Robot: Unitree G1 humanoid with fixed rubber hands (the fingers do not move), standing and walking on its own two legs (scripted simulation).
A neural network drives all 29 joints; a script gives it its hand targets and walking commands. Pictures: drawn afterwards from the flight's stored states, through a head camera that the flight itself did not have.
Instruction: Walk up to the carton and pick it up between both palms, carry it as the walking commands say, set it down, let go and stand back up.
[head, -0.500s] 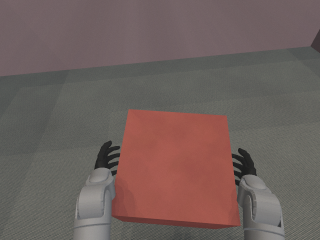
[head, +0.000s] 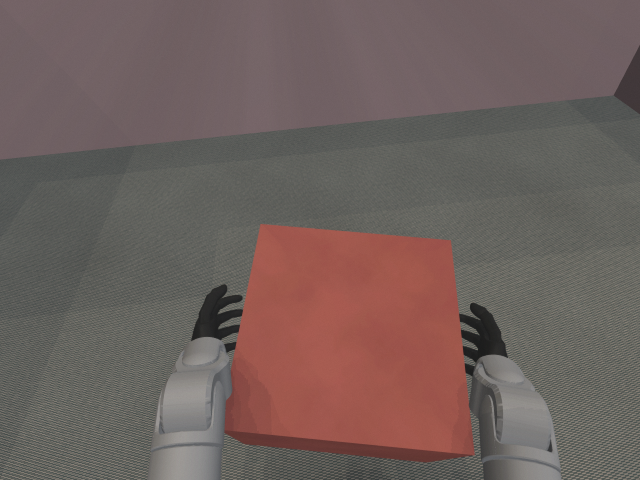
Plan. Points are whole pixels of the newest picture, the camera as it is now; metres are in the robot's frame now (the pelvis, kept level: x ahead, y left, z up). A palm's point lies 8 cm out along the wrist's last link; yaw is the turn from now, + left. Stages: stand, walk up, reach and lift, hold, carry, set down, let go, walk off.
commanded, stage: hold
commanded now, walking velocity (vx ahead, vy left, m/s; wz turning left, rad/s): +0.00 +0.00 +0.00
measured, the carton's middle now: (344, 345) +0.32 +0.00 -0.03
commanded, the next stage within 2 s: set down in 0.70 s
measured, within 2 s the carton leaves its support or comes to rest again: neither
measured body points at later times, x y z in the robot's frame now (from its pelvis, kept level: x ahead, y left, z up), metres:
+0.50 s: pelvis +0.01 -0.01 +0.01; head -0.05 -0.03 +0.45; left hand +0.31 +0.14 +0.06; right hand +0.28 -0.21 +0.02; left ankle +0.09 +0.10 -0.71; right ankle +0.01 -0.10 -0.71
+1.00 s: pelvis +0.03 -0.01 +0.02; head -0.03 -0.02 +0.46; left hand +0.32 +0.15 +0.03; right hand +0.29 -0.20 +0.01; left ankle +0.09 +0.10 -0.71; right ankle +0.01 -0.10 -0.71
